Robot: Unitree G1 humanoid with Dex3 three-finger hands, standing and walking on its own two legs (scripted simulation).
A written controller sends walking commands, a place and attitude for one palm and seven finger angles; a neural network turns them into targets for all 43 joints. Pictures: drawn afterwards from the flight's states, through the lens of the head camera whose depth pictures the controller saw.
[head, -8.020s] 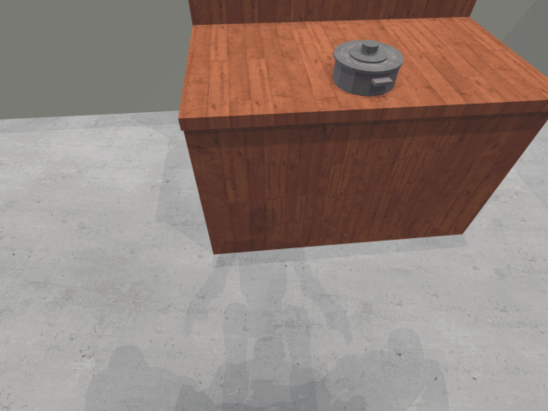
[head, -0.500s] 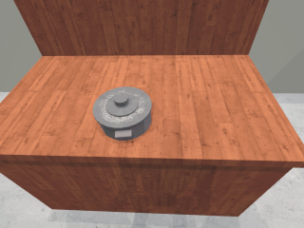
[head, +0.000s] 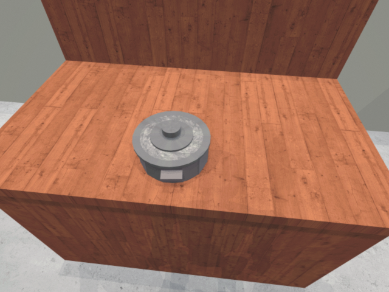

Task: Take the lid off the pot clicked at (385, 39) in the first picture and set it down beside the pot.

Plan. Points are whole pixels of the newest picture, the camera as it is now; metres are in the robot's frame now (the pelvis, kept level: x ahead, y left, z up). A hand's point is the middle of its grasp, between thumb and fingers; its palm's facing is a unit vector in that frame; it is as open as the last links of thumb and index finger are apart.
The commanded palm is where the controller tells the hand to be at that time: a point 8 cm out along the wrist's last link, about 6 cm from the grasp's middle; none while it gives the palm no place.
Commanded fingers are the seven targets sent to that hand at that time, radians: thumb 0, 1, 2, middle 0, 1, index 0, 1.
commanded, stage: come to a stop and stand still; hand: left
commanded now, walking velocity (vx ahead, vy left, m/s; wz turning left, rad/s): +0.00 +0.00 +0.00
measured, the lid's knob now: (171, 129) +0.48 +0.10 +0.06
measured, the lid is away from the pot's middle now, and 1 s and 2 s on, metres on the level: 0.00 0.00 0.00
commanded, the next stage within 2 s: look again from close up in 0.12 s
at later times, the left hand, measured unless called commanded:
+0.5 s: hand out of the picture -0.02 +0.18 -0.18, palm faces +0.01 -0.98 -0.20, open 7.4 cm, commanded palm none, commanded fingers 0.00 0.90 0.90 -0.20 -0.30 -0.20 -0.30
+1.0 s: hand out of the picture -0.05 +0.17 -0.18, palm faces +0.02 -0.99 -0.16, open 7.4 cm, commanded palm none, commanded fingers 0.00 0.90 0.90 -0.20 -0.30 -0.20 -0.30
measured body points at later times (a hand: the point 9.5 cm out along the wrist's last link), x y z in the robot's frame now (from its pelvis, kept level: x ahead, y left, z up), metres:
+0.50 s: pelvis -0.03 +0.01 -0.01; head -0.02 +0.01 +0.44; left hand -0.02 +0.23 -0.16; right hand -0.02 -0.22 -0.16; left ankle -0.01 +0.10 -0.74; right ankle -0.08 -0.13 -0.74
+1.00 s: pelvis -0.03 +0.01 +0.00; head +0.00 +0.03 +0.45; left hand -0.05 +0.23 -0.17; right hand -0.01 -0.22 -0.15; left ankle -0.01 +0.10 -0.74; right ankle -0.08 -0.13 -0.74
